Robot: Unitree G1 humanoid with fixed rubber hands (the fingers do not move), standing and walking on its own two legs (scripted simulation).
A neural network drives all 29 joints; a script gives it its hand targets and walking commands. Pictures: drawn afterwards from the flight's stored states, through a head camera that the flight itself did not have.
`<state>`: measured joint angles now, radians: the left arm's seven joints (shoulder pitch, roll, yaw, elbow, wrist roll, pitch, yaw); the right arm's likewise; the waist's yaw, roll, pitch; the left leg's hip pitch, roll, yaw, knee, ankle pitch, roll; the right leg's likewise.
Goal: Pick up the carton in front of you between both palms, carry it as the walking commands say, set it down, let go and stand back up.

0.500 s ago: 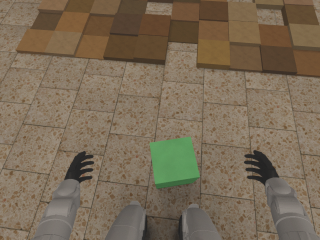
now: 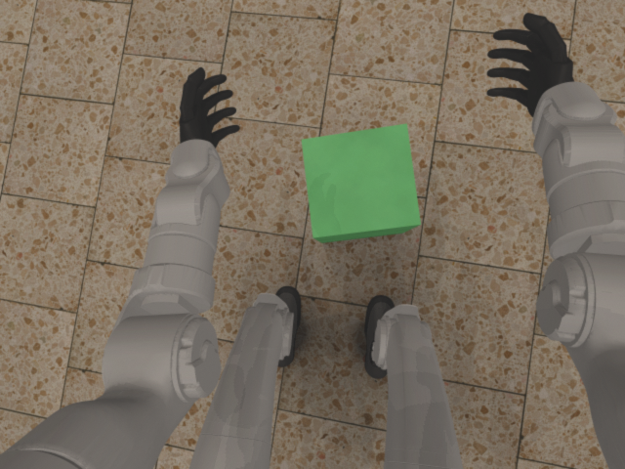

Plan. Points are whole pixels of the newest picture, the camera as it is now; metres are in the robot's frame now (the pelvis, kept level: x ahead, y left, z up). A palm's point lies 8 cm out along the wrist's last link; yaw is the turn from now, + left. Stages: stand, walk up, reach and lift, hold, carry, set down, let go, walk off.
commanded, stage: reach and lift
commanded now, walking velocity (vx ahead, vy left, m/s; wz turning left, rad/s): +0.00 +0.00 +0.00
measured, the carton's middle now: (358, 192) +0.48 -0.02 -0.51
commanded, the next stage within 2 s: none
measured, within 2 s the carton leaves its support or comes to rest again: leaves its support in 1.70 s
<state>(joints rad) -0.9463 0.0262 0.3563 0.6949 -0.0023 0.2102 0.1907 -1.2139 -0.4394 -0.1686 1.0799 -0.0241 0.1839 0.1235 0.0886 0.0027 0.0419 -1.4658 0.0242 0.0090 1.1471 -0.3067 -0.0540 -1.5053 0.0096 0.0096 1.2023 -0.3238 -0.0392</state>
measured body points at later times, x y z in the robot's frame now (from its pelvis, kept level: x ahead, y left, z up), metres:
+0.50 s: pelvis +0.01 +0.01 -0.15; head +0.35 -0.02 +0.14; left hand +0.47 +0.19 -0.32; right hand +0.52 -0.20 -0.33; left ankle +0.11 +0.15 -0.60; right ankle +0.10 -0.09 -0.60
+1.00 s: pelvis -0.03 +0.02 -0.27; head +0.34 -0.03 -0.01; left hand +0.50 +0.20 -0.44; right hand +0.53 -0.18 -0.47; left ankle +0.10 +0.15 -0.60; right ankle +0.10 -0.09 -0.60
